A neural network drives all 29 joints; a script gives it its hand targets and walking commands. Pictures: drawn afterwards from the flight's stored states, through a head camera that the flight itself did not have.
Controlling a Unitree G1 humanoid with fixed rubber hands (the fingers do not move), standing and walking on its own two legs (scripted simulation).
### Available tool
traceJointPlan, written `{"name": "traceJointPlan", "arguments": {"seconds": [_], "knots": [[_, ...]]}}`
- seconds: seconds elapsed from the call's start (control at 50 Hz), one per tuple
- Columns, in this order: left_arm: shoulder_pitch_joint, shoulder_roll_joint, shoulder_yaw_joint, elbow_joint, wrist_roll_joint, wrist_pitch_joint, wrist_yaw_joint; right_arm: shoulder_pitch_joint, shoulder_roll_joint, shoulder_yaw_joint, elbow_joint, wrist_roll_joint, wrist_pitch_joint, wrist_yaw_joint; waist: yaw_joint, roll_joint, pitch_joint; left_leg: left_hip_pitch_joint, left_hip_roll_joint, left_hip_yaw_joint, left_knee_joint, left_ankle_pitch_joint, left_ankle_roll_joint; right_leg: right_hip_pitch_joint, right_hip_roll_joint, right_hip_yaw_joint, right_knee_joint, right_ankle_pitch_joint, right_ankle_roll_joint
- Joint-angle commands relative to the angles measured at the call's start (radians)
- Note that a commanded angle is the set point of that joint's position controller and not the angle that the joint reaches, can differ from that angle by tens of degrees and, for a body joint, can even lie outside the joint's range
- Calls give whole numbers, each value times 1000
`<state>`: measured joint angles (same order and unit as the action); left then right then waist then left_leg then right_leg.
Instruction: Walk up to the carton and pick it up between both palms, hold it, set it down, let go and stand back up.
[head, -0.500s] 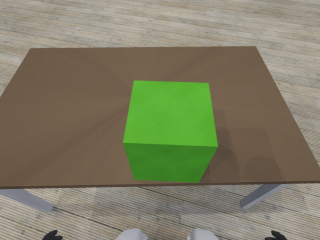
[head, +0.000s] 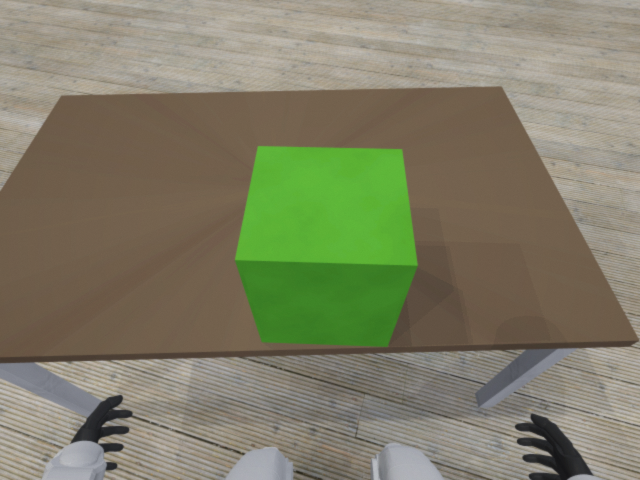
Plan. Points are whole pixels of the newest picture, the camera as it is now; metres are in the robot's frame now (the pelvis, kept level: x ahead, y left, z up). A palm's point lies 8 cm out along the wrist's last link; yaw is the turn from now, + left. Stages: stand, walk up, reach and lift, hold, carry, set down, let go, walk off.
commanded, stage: reach and lift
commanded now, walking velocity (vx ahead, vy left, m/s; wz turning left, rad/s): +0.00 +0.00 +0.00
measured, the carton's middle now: (326, 252) +0.43 +0.00 -0.03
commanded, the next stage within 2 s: none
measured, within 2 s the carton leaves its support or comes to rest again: neither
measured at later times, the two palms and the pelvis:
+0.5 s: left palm (118, 470) +0.14 +0.25 -0.05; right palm (586, 474) +0.13 -0.30 -0.07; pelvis -0.02 -0.05 +0.01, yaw -1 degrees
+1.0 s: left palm (130, 438) +0.17 +0.23 -0.03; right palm (552, 455) +0.15 -0.25 -0.03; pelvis -0.03 -0.04 +0.01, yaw -1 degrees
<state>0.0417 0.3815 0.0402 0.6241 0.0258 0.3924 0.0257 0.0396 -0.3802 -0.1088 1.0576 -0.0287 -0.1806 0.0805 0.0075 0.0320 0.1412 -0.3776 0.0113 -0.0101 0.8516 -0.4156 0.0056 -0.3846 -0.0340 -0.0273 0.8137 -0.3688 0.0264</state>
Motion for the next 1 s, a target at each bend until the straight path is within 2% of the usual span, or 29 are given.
{"name": "traceJointPlan", "arguments": {"seconds": [0.0, 0.06, 0.08, 0.14, 0.16, 0.18, 0.2, 0.22, 0.24, 0.3, 0.38, 0.44, 0.46, 0.48, 0.5, 0.54, 0.58, 0.66, 0.68, 0.7, 0.72, 0.76, 0.78, 0.82, 0.84, 0.9, 0.92, 0.96, 0.98], "knots": [[-62, 113, 111, -229, 25, 3, 11, -68, -137, -93, -209, -17, -53, -19, 0, -79, -245, 60, 45, 70, -260, 186, -33, 162, 38, -57, -163, 233, -50], [-3, 102, 111, -222, 34, -14, -4, 3, -113, -55, -253, 1, -67, -30, 21, -125, -243, 111, 16, 84, -287, 248, -26, 231, 57, -43, -221, 296, -33], [-3, 117, 128, -234, 11, -36, -4, -25, -103, -44, -304, 6, -81, -36, 52, -149, -274, 107, 2, 93, -287, 280, -16, 259, 55, -22, -235, 341, -39], [24, 112, 138, -238, -2, -64, -7, 26, -85, -37, -315, 16, -87, -37, 56, -148, -298, 122, -7, 103, -313, 311, -17, 279, 51, -16, -259, 347, -32], [0, 112, 146, -268, 1, -80, -4, 29, -66, -25, -312, 19, -90, -38, 47, -87, -303, 129, -10, 101, -320, 314, -24, 291, 50, -16, -256, 338, -34], [26, 86, 127, -264, -10, -91, -1, 47, -59, -27, -324, 20, -94, -36, 35, -103, -314, 144, -1, 88, -336, 340, -26, 285, 59, -29, -265, 355, -36], [26, 80, 142, -291, -16, -114, 5, 57, -53, -15, -322, 30, -106, -32, 47, -56, -321, 165, -8, 94, -334, 357, -29, 289, 53, -15, -273, 350, -40], [45, 80, 161, -274, -13, -120, 2, 67, -24, -3, -334, 27, -102, -38, 61, -81, -310, 146, -18, 115, -338, 345, -19, 298, 45, 3, -294, 338, -32], [39, 87, 148, -268, -23, -127, 0, 90, -12, -6, -315, 31, -96, -45, 36, -48, -285, 149, -23, 109, -356, 330, -24, 300, 47, -2, -296, 333, -32], [-2, 113, 156, -294, -39, -174, -1, 119, 55, 20, -371, 26, -93, -62, 37, -81, -265, 93, -36, 127, -374, 230, -5, 311, 23, 58, -335, 181, -22], [-16, 119, 133, -303, -57, -212, 4, 117, 90, 5, -408, 17, -81, -71, 37, -37, -243, 64, -33, 131, -412, 158, -1, 298, 21, 63, -354, 63, -33], [-25, 146, 161, -308, -74, -249, -3, 128, 129, 34, -485, 22, -79, -82, 36, -72, -261, 53, -43, 146, -397, 158, 14, 303, 5, 101, -386, -15, -15], [-60, 158, 159, -302, -104, -268, -8, 100, 145, 37, -530, 15, -85, -91, 43, -119, -274, 56, -50, 149, -388, 131, 21, 285, 0, 106, -396, -74, -19], [-62, 175, 153, -304, -106, -276, -10, 104, 146, 38, -555, 17, -83, -95, 38, -102, -247, 52, -50, 143, -377, 118, 17, 263, -8, 112, -402, -110, -22], [-72, 172, 163, -285, -113, -280, -22, 107, 163, 46, -576, 6, -81, -108, 31, -157, -238, 67, -56, 147, -357, 126, 24, 243, -20, 137, -428, -137, -21], [-67, 178, 171, -269, -103, -291, -27, 110, 179, 77, -623, 17, -77, -116, 59, -151, -215, 85, -63, 145, -357, 110, 22, 211, -35, 148, -449, -200, -29], [-91, 198, 205, -255, -106, -306, -47, 130, 230, 133, -689, 29, -66, -138, 71, -209, -206, 100, -87, 148, -294, 101, 21, 148, -97, 230, -511, -297, -48], [-142, 220, 174, -292, -129, -325, -55, 111, 233, 129, -750, 21, -53, -158, 52, -178, -178, 120, -79, 124, -321, 90, 8, 142, -100, 227, -535, -359, -30], [-131, 206, 179, -282, -132, -334, -54, 123, 227, 135, -752, 36, -53, -157, 55, -205, -189, 162, -91, 123, -300, 86, 16, 107, -114, 223, -545, -392, -55], [-150, 216, 166, -317, -147, -345, -52, 107, 235, 140, -771, 46, -56, -157, 68, -157, -201, 161, -87, 127, -310, 84, 4, 106, -109, 220, -542, -376, -63], [-134, 203, 166, -315, -139, -342, -51, 107, 230, 135, -760, 50, -54, -160, 62, -180, -202, 225, -96, 129, -290, 103, 3, 52, -125, 221, -557, -383, -79], [-195, 206, 135, -378, -156, -362, -39, 77, 233, 131, -789, 62, -54, -152, 57, -136, -221, 279, -93, 110, -272, 75, -1, -30, -136, 211, -553, -431, -103], [-202, 186, 104, -376, -167, -364, -35, 85, 233, 114, -760, 65, -46, -148, 28, -119, -209, 288, -97, 110, -281, 50, 1, -37, -123, 195, -546, -437, -102], [-184, 179, 105, -401, -175, -379, -35, 102, 246, 131, -795, 86, -47, -148, 42, -152, -218, 364, -102, 98, -259, 65, 2, -105, -143, 195, -564, -440, -121], [-194, 170, 106, -400, -168, -381, -28, 96, 247, 129, -776, 91, -46, -142, 43, -104, -217, 371, -98, 89, -266, 50, -1, -111, -131, 180, -547, -425, -125], [-205, 123, 66, -379, -175, -392, -18, 51, 228, 114, -796, 114, -52, -131, 30, -62, -205, 294, -68, 60, -320, -72, 22, -58, -88, 135, -491, -362, -116], [-203, 103, 46, -386, -177, -405, -8, 17, 208, 103, -788, 115, -59, -118, 33, 23, -219, 166, -23, 32, -384, -179, 46, 72, -32, 83, -399, -255, -99], [-173, 53, 41, -298, -125, -464, 17, -16, 108, 65, -712, 108, -72, -86, 34, 259, -222, -424, 131, 0, -680, -447, 132, 716, 158, -43, -134, 117, 6], [-114, 22, 59, -194, -92, -496, 14, 0, 77, 80, -663, 110, -97, -88, 48, 283, -220, -587, 159, -7, -724, -413, 149, 910, 188, -53, -62, 272, 14]]}}
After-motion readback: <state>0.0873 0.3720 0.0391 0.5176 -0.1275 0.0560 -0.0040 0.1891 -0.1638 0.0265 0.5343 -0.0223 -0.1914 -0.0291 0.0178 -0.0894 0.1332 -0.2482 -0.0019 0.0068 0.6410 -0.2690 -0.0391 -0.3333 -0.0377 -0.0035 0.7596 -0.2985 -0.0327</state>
